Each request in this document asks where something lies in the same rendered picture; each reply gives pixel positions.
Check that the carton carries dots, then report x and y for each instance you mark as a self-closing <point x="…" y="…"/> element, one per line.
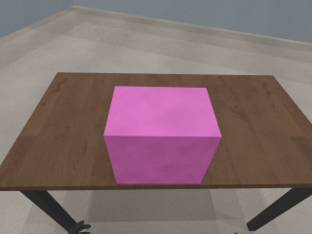
<point x="160" y="135"/>

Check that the table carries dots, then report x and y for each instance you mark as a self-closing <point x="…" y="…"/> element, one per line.
<point x="266" y="140"/>

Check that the left robot hand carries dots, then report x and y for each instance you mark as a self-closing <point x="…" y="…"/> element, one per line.
<point x="78" y="227"/>

